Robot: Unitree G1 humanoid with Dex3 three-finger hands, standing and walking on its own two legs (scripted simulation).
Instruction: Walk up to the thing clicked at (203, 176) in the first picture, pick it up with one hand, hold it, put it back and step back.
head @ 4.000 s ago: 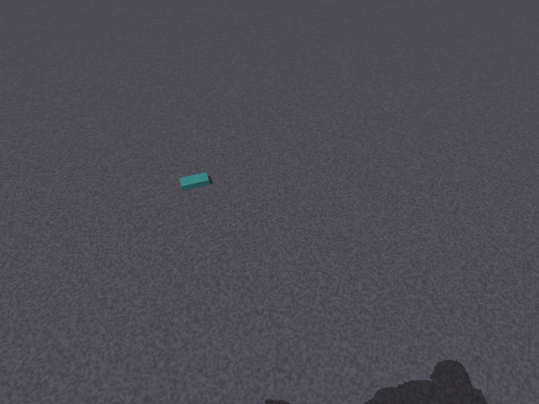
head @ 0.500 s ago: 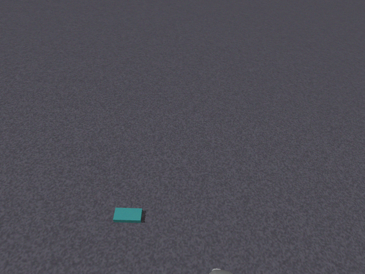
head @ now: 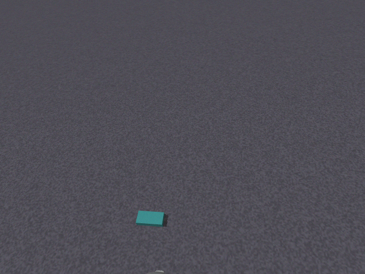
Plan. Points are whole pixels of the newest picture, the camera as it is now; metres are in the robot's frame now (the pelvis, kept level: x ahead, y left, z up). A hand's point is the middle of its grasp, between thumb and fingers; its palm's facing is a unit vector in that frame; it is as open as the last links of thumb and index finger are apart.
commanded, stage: walk up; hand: left
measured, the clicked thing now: (150, 218) +0.53 +0.29 -0.74
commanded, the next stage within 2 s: stand in 1.58 s
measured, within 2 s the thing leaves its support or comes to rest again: neither
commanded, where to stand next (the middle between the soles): +0.10 +0.04 m, yaw -1 degrees
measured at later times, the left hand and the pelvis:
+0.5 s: hand out of the picture +0.10 +0.31 -0.15, palm faces -0.03 -0.92 -0.39, open 7.4 cm; pelvis +0.04 +0.05 +0.00, yaw +1 degrees
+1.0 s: hand out of the picture +0.14 +0.30 -0.13, palm faces -0.05 -0.93 -0.36, open 7.4 cm; pelvis +0.05 +0.04 +0.02, yaw -1 degrees
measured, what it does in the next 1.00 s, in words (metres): steps on the spot: left foot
